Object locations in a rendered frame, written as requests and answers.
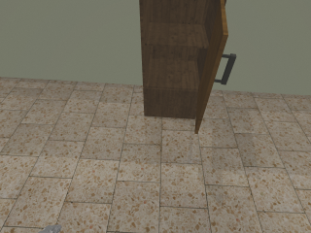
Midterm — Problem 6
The handle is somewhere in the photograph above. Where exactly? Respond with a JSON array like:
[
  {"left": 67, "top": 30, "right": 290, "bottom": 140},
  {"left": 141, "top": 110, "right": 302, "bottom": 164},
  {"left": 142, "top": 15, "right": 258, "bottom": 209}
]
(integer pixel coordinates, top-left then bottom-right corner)
[{"left": 214, "top": 53, "right": 237, "bottom": 85}]

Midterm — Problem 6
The cupboard door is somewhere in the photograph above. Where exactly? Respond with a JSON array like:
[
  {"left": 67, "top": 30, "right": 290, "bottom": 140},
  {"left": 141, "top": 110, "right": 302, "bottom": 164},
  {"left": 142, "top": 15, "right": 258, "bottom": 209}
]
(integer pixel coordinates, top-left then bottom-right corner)
[{"left": 194, "top": 0, "right": 228, "bottom": 134}]

